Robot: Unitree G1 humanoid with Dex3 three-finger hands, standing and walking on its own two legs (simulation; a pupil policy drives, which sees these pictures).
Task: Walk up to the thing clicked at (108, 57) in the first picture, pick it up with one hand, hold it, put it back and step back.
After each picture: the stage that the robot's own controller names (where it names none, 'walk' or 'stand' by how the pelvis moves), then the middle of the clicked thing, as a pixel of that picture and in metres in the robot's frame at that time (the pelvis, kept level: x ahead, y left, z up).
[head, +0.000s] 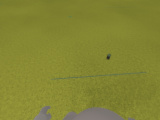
stand; (108, 56) +1.23 -0.40 -0.72
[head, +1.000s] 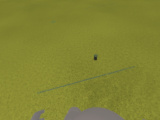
walk; (95, 57) +1.17 -0.02 -0.69
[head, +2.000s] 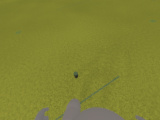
walk; (76, 75) +0.67 +0.27 -0.72
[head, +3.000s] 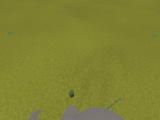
walk; (71, 93) +0.40 +0.20 -0.70
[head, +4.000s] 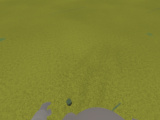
stand; (69, 102) +0.29 +0.22 -0.72
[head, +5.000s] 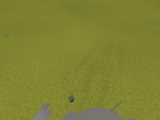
stand; (71, 98) +0.30 +0.20 -0.72
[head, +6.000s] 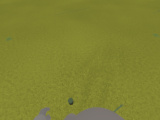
stand; (70, 101) +0.31 +0.22 -0.73
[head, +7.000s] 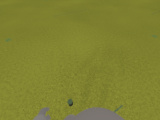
stand; (70, 102) +0.30 +0.22 -0.73
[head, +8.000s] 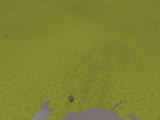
go down; (70, 98) +0.30 +0.22 -0.72
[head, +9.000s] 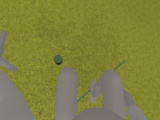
go down; (58, 60) +0.41 +0.22 -0.30
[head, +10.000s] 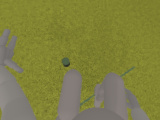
approach; (66, 62) +0.41 +0.20 -0.32
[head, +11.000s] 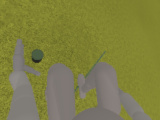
close in; (37, 56) +0.40 +0.24 -0.23
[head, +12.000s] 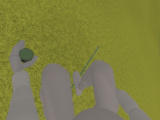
close; (26, 56) +0.39 +0.26 -0.23
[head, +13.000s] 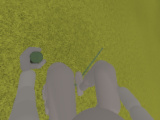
lift; (35, 58) +0.37 +0.23 -0.23
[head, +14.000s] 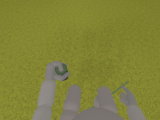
lift; (62, 72) +0.31 +0.18 -0.01
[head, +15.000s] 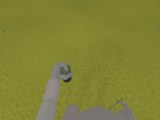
hold; (66, 74) +0.32 +0.17 +0.00
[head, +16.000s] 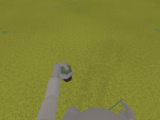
hold; (66, 73) +0.33 +0.17 +0.00
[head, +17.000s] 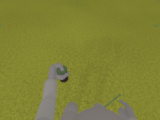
crouch; (63, 74) +0.32 +0.19 -0.04
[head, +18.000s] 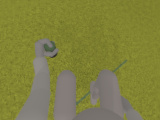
lower; (51, 50) +0.46 +0.23 -0.10
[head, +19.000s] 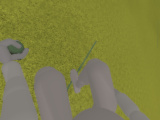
lower; (17, 51) +0.43 +0.27 -0.23
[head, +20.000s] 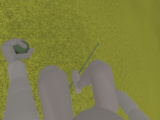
lower; (22, 50) +0.42 +0.26 -0.23
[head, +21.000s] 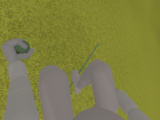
lower; (23, 50) +0.42 +0.26 -0.23
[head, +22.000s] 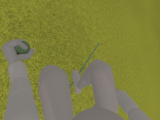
lower; (23, 50) +0.42 +0.26 -0.23
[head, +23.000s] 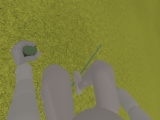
open; (29, 52) +0.41 +0.25 -0.24
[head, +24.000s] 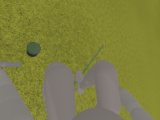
stand; (33, 50) +0.41 +0.24 -0.23
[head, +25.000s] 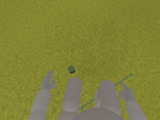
walk; (71, 69) +0.40 +0.18 -0.45
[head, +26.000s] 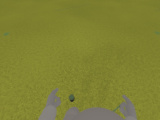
stand; (71, 98) +0.34 +0.18 -0.66
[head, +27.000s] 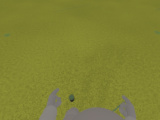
stand; (71, 98) +0.34 +0.19 -0.67
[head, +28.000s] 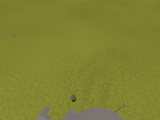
stand; (73, 98) +0.35 +0.17 -0.71
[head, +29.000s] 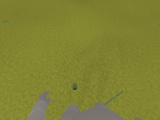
walk; (74, 86) +0.39 +0.13 -0.70
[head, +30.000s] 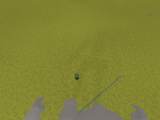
walk; (76, 76) +0.52 +0.15 -0.70
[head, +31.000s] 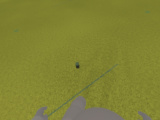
walk; (77, 65) +0.82 +0.29 -0.70
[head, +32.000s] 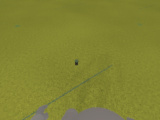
stand; (76, 62) +0.99 +0.23 -0.71
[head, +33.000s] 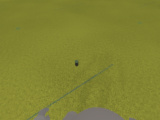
stand; (76, 63) +0.98 +0.23 -0.72
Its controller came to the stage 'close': yes
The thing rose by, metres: 0.71
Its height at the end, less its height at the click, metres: +0.00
